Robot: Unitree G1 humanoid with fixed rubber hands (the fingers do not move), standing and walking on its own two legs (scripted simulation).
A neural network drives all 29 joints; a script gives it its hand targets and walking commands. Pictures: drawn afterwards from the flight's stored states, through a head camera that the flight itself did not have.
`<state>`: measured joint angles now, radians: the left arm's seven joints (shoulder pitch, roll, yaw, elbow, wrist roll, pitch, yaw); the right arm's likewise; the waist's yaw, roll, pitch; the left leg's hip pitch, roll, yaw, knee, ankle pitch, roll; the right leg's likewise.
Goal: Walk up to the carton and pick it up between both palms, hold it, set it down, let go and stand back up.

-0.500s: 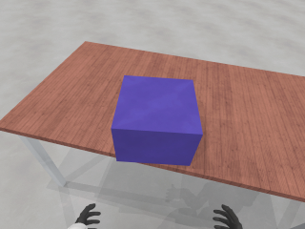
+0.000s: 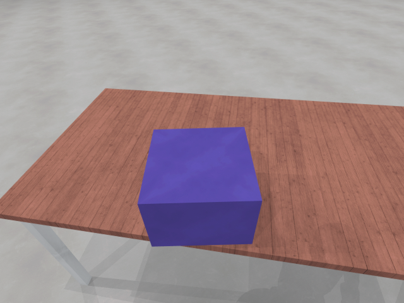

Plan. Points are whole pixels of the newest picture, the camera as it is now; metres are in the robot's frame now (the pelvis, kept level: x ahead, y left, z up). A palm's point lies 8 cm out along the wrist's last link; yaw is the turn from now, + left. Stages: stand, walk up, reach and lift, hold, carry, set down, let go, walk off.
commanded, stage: stand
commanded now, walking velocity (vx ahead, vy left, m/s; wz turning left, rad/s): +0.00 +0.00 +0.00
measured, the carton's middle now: (200, 183) +0.45 +0.03 -0.04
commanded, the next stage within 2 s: none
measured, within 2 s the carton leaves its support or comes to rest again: neither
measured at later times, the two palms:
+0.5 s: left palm out of the picture -0.02 +0.22 -0.16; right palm out of the picture -0.04 -0.17 -0.16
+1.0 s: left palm out of the picture -0.05 +0.23 -0.16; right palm out of the picture -0.08 -0.15 -0.15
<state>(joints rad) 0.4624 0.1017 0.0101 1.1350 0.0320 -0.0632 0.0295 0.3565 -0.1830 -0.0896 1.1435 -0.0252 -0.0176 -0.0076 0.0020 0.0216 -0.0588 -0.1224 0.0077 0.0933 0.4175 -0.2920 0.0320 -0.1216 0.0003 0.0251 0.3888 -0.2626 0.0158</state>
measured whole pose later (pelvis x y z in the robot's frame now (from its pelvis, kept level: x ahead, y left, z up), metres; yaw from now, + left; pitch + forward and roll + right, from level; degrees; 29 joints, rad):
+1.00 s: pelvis -0.02 +0.04 -0.01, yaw -2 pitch -3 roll +0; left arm 0.33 0.08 -0.03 1.21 0.01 0.02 0.06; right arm 0.39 -0.09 -0.02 1.14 -0.02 -0.01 -0.04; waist -0.01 -0.01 0.01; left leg -0.10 -0.06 0.15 0.45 -0.30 0.10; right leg -0.14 -0.07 0.09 0.48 -0.28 0.08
